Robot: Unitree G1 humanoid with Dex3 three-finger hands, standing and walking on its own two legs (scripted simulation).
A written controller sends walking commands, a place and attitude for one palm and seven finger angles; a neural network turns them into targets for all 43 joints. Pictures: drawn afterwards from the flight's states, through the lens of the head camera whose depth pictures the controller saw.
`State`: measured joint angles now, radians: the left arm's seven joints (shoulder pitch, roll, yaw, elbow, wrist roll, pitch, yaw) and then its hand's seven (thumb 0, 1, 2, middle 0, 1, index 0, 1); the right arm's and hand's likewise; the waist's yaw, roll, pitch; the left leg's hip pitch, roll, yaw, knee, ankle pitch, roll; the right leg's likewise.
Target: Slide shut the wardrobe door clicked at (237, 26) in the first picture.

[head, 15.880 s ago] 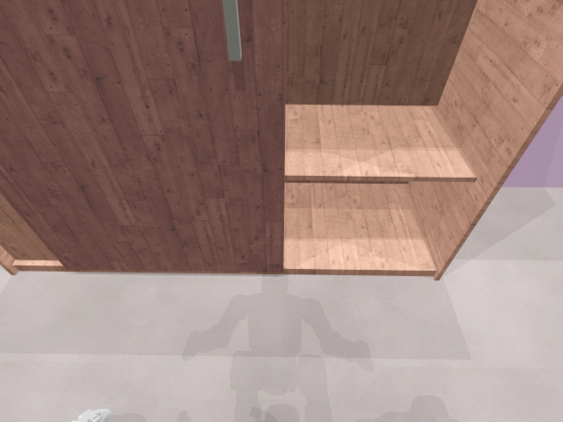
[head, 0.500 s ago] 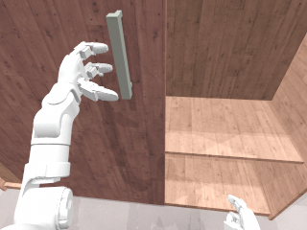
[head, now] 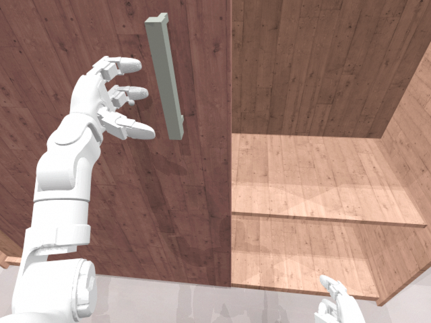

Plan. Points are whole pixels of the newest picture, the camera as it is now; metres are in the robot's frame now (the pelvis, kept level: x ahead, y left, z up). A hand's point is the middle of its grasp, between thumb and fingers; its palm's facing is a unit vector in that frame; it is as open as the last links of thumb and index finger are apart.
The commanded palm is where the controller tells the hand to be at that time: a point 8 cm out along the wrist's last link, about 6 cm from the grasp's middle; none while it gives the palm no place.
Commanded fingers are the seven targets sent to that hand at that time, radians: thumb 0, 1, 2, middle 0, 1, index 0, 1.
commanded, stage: move the hooked fingers beside the handle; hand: left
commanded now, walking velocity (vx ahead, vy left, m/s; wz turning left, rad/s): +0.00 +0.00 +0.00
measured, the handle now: (170, 81) +0.44 +0.11 +0.27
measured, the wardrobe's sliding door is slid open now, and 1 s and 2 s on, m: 0.63 0.63 0.63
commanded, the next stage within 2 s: feel for the door with the fingertips in 0.86 s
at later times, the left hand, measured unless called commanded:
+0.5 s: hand (135, 100) +0.38 +0.16 +0.26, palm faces +0.01 -1.00 -0.04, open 14.0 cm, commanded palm +0.36 +0.21 +0.26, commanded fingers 0.00 -0.50 0.30 -0.30 -1.20 -0.30 -1.20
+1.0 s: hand (132, 99) +0.39 +0.16 +0.26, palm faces +0.01 -1.00 -0.03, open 14.0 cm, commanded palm +0.37 +0.21 +0.26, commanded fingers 0.00 -0.50 0.30 -0.30 -1.20 -0.30 -1.20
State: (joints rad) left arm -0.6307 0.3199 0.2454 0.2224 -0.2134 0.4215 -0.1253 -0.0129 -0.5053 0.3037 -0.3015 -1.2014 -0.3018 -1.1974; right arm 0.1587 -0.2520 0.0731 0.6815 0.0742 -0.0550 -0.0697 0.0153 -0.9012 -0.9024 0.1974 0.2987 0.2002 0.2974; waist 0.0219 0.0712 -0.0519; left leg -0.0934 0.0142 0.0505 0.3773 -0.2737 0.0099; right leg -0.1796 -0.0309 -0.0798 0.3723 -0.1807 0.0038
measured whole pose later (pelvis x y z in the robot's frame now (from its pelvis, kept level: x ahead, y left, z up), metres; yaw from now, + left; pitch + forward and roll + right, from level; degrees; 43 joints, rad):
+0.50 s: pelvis +0.00 +0.00 +0.00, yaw +0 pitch +0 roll +0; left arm -0.62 0.31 0.25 0.19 -0.22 0.42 -0.13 -0.01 -0.50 0.30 -0.31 -1.20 -0.30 -1.20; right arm 0.14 -0.26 0.07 0.67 0.07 -0.05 -0.07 0.02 -0.90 -0.90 0.20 0.30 0.20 0.30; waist 0.03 0.08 -0.06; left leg -0.09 0.02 0.05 0.38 -0.28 0.00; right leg -0.18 -0.03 -0.08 0.38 -0.19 0.00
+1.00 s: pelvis +0.00 +0.00 +0.00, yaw +0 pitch +0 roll +0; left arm -0.66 0.34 0.26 0.28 -0.22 0.39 -0.15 -0.01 -0.50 0.30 -0.31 -1.20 -0.30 -1.20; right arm 0.16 -0.25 0.07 0.68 0.08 -0.07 -0.07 0.01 -0.90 -0.90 0.20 0.30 0.20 0.30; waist 0.01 0.07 -0.05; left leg -0.10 0.02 0.05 0.38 -0.27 0.01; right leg -0.19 -0.03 -0.08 0.37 -0.18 0.00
